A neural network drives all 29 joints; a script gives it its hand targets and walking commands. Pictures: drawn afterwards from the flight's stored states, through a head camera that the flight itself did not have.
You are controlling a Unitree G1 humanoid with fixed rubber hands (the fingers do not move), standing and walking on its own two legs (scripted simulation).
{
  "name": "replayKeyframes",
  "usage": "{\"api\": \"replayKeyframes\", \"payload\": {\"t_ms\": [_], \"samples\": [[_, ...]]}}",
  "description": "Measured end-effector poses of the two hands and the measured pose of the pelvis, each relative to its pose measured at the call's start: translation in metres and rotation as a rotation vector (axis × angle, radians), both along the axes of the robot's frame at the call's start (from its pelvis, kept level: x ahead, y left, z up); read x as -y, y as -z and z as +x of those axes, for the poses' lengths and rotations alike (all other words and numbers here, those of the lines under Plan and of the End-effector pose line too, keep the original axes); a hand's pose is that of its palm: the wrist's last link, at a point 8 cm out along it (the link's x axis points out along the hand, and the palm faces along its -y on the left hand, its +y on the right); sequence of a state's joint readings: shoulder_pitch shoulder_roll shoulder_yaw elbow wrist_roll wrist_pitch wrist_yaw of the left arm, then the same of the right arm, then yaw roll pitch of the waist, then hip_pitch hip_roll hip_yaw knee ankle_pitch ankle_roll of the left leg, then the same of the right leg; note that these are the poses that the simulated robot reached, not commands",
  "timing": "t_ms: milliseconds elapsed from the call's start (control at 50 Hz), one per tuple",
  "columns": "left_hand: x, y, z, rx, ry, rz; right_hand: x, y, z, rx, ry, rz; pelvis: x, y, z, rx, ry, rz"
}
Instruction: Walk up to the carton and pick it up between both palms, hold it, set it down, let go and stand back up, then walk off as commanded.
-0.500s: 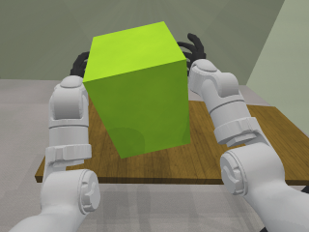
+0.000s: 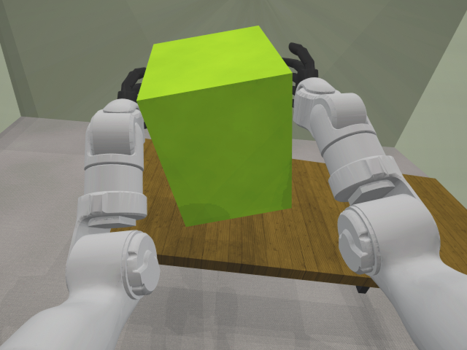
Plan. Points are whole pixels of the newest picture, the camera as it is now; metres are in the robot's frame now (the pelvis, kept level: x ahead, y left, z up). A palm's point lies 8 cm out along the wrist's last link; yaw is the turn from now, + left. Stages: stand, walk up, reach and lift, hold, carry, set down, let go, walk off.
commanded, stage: hold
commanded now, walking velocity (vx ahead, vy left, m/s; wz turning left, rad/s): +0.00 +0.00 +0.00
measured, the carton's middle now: (222, 125) +0.39 +0.05 +0.27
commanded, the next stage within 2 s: none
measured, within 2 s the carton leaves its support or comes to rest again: neither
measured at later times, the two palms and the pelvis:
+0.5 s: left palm (161, 86) +0.41 +0.15 +0.31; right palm (322, 103) +0.41 -0.12 +0.32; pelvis +0.04 +0.00 +0.00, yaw -3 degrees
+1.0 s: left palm (154, 73) +0.37 +0.16 +0.34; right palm (324, 121) +0.36 -0.11 +0.30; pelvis +0.06 +0.09 +0.00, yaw -5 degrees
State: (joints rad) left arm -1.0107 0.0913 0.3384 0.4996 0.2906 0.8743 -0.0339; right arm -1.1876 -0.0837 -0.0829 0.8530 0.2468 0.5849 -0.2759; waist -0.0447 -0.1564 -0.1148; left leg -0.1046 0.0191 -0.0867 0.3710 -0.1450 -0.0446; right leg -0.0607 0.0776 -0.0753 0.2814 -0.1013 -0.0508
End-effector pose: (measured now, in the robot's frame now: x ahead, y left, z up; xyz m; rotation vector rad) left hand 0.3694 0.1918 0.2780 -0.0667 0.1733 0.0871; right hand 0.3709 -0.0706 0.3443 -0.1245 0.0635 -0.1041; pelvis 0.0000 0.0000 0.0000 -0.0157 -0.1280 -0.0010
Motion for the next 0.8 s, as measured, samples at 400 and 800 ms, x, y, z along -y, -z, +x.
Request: {"api": "replayKeyframes", "payload": {"t_ms": [400, 800], "samples": [[0.077, -0.041, 0.029, 0.003, -0.004, 0.163, 0.085, 0.04, 0.02, 0.024, 0.023, 0.19, -0.015, -0.006, 0.032, -0.053, 0.081, 0.03], [0.033, 0.043, 0.053, -0.052, 0.115, 0.072, 0.036, 0.052, 0.029, -0.043, 0.101, 0.113, -0.035, -0.002, 0.058, -0.015, 0.019, -0.016]]}}
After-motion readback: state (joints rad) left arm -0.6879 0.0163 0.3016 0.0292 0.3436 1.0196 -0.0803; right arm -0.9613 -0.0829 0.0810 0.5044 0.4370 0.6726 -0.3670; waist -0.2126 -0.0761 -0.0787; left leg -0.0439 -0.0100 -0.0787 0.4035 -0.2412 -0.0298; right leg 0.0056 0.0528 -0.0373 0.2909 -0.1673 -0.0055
